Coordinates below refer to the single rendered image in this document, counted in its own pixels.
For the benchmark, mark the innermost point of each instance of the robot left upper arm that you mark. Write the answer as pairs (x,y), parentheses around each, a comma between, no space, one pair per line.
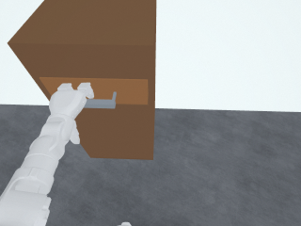
(23,208)

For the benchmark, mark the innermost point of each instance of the drawer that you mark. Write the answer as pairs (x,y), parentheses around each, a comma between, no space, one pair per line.
(129,91)

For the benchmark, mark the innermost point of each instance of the cabinet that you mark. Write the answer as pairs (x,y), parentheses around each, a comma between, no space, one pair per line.
(106,39)

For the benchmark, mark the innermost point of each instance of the left robot hand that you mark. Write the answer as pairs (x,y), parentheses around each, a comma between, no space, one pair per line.
(70,102)

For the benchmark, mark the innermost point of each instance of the left robot forearm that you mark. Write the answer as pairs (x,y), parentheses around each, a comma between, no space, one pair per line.
(36,173)

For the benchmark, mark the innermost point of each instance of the handle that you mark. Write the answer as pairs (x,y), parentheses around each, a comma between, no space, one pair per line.
(102,103)

